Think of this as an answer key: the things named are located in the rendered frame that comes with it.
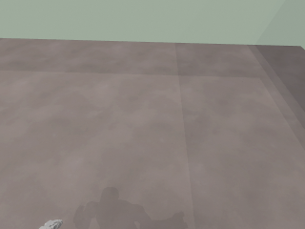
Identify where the left robot hand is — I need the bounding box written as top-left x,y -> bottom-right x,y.
39,219 -> 63,229

